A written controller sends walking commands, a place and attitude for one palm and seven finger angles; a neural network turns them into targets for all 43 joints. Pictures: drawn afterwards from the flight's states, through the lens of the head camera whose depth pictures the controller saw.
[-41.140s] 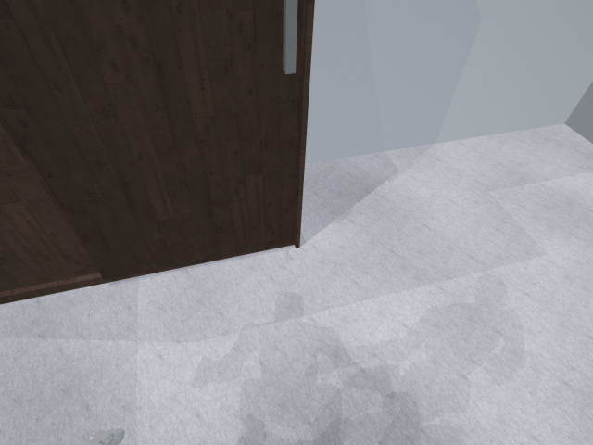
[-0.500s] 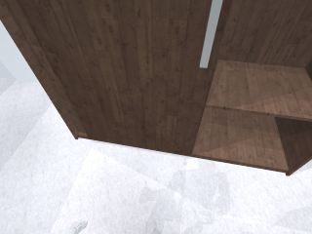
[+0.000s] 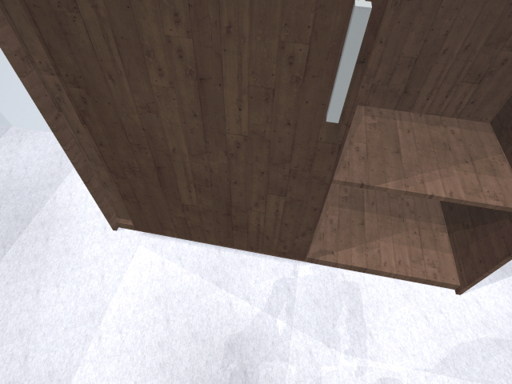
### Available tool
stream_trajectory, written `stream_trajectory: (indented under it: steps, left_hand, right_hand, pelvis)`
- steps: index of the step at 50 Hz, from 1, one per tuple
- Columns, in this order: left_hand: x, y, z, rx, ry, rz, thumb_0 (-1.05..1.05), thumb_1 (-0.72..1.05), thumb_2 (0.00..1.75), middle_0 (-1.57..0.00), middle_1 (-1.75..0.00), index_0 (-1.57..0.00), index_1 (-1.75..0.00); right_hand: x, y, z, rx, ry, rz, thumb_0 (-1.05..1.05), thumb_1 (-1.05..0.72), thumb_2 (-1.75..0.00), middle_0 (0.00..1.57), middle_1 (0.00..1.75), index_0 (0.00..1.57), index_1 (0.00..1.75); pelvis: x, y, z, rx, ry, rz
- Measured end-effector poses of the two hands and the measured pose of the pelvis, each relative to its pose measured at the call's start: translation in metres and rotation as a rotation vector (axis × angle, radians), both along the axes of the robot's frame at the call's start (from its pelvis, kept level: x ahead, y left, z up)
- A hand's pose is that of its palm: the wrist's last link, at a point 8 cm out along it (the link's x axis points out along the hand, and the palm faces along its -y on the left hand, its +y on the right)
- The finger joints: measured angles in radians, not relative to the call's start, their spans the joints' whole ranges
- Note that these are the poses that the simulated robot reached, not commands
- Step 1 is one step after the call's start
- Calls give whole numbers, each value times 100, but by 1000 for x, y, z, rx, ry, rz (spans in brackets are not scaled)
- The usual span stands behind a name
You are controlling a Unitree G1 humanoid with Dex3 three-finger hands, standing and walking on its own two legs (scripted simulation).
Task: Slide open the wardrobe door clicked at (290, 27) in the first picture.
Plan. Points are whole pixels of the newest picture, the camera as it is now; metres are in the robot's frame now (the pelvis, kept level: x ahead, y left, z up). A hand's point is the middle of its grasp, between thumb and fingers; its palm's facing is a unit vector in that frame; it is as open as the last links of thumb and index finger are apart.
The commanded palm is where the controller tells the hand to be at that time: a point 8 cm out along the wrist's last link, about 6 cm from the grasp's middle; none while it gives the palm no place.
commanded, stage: let the arm hang, fingers relaxed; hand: right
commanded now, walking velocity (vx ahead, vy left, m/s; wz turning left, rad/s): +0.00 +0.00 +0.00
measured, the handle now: (345, 64) +0.67 -0.12 +0.16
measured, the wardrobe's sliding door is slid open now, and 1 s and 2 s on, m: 0.64 0.64 0.64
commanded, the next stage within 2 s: look to check the result in 0.32 s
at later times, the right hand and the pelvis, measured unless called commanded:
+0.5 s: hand out of the picture +0.05 -0.18 -0.18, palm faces -0.03 +0.98 -0.20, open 7.4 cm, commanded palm none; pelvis +0.03 +0.00 +0.00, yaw +1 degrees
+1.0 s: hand out of the picture +0.05 -0.18 -0.18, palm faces -0.03 +0.98 -0.19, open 7.4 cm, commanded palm none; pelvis +0.04 +0.00 +0.00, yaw +1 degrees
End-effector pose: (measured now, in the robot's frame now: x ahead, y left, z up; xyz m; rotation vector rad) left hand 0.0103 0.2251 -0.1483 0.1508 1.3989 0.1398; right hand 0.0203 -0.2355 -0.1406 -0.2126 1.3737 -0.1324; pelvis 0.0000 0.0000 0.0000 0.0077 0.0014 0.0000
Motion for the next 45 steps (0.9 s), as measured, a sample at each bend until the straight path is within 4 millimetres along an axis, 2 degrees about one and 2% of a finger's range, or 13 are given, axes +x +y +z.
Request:
stream_trajectory:
  steps: [6,12,18,32,45]
  left_hand:
    - [14,2,4,15,-24,7,1,92,90,-20,-30,-20,-29]
    - [24,3,7,24,-37,10,1,91,90,-19,-30,-20,-29]
    - [29,2,7,24,-33,11,1,91,90,-19,-30,-20,-29]
    - [30,0,6,22,6,14,1,91,90,-20,-30,-20,-29]
    - [34,0,6,26,8,18,1,91,90,-20,-30,-20,-29]
  right_hand:
    - [30,9,-3,22,-58,16,1,-92,-90,20,30,20,30]
    - [42,9,-3,28,-71,20,1,-92,-90,20,30,20,30]
    - [40,7,-3,27,-48,13,1,-92,-90,20,30,20,30]
    - [18,9,-5,34,42,-10,1,-91,-90,19,30,20,30]
    - [25,12,-7,41,39,-11,1,-91,-90,20,30,20,30]
  pelvis:
    - [8,0,1,-3,-6,6]
    - [15,0,2,-3,-9,9]
    - [21,-1,2,-4,-12,10]
    - [31,-2,3,-5,-8,12]
    - [37,-2,3,-5,-8,12]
